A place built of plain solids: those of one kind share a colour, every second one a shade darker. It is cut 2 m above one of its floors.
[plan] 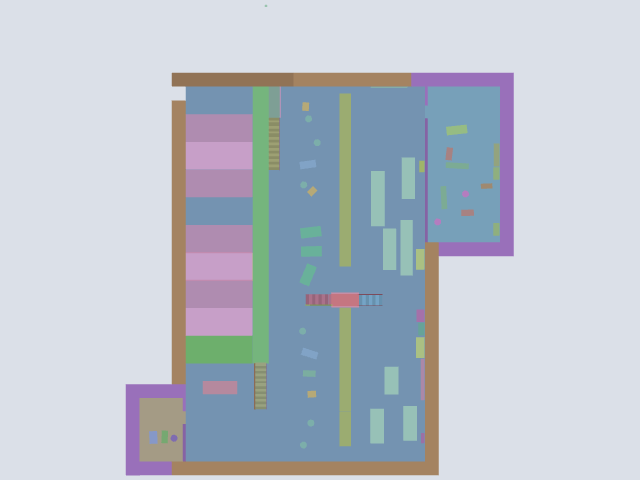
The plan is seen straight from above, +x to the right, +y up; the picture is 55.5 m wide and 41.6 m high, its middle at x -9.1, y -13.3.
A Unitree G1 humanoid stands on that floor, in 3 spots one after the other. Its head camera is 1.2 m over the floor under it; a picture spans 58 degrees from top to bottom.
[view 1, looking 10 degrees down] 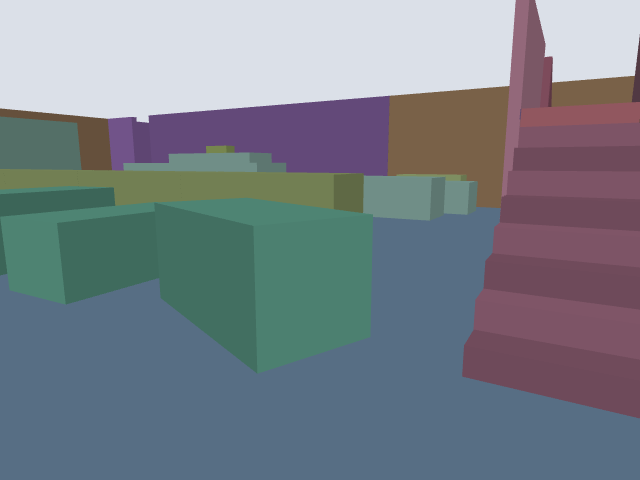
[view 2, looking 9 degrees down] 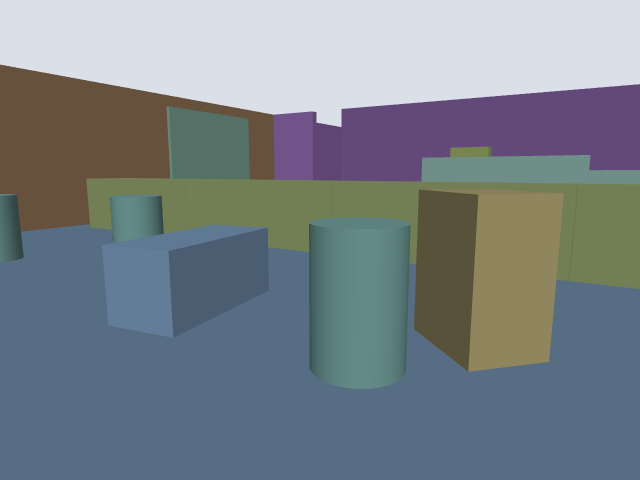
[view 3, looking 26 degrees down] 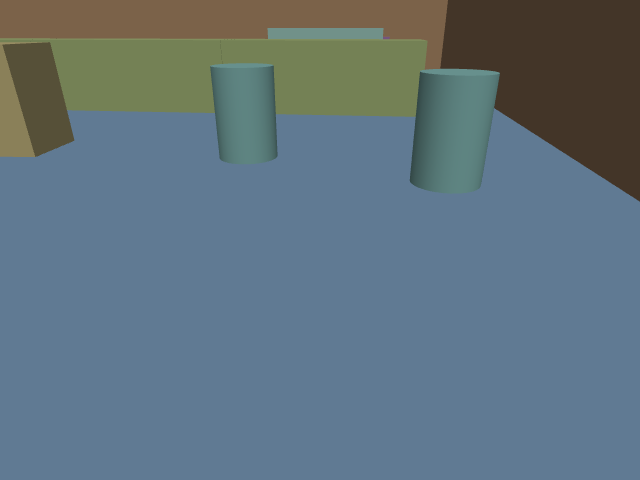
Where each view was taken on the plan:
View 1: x -12.74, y -18.45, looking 30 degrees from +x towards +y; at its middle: cart_hall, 2.64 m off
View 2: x -12.82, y -9.64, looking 31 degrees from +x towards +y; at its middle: oildrum_hall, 2.39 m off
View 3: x -14.24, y -30.37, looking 6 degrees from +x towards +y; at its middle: floor_hallground_brick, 2.74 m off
